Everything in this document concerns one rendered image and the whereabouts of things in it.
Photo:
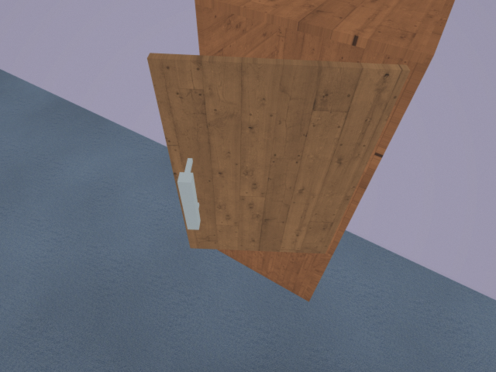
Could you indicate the handle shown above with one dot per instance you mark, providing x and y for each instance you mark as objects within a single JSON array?
[{"x": 186, "y": 185}]

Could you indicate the cupboard door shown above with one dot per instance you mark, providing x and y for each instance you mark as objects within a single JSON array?
[{"x": 278, "y": 146}]

